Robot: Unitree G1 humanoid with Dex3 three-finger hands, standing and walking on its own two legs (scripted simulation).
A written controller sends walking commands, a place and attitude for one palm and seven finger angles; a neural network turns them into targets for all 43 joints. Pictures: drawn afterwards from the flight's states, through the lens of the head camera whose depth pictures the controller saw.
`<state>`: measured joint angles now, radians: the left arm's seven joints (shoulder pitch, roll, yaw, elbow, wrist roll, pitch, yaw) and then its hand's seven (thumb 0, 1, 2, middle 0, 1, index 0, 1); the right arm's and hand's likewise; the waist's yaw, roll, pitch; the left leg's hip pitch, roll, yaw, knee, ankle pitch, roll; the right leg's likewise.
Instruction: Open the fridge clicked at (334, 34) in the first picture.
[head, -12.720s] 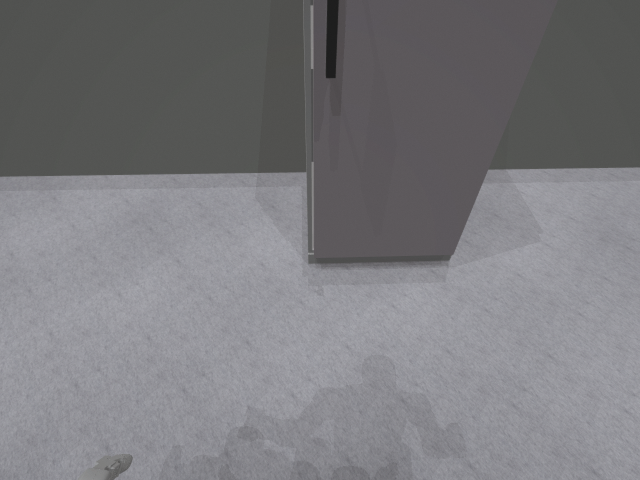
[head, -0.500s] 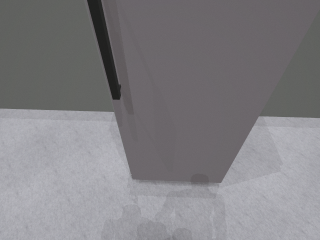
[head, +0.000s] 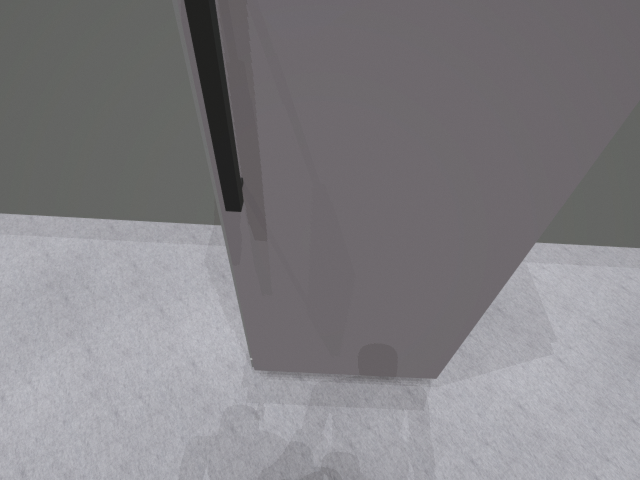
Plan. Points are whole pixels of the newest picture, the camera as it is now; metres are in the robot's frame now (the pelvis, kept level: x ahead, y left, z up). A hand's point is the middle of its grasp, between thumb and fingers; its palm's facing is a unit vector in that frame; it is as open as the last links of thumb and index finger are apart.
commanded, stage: come to a stop and stand still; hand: left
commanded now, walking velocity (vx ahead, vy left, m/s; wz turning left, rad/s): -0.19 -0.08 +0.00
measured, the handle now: (216, 68) +0.48 +0.16 +0.27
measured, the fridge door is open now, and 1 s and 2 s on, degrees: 0 0 0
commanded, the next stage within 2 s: look again from close up in 1.48 s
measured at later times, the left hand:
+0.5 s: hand out of the picture +0.07 +0.18 -0.17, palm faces +0.09 -0.98 -0.20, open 7.3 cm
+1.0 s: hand out of the picture +0.01 +0.26 -0.15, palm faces +0.05 -0.95 -0.32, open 7.4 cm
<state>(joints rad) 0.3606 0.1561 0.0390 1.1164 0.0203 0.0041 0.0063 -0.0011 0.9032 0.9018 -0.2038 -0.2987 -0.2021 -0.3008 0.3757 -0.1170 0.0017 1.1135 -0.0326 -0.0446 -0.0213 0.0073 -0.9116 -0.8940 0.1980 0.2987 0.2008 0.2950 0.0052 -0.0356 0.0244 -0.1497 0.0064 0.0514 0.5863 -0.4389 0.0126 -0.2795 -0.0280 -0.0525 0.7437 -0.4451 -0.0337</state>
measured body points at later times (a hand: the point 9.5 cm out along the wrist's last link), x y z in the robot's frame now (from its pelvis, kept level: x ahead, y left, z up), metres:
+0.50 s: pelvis +0.01 +0.00 +0.00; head +0.04 +0.01 +0.45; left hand +0.06 +0.23 -0.15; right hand +0.09 -0.24 -0.14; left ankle +0.01 +0.11 -0.72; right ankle +0.07 -0.11 -0.72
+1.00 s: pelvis -0.04 +0.03 +0.00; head -0.06 +0.01 +0.45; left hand +0.01 +0.31 -0.12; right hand -0.02 -0.24 -0.15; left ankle +0.02 +0.11 -0.72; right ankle +0.04 -0.09 -0.72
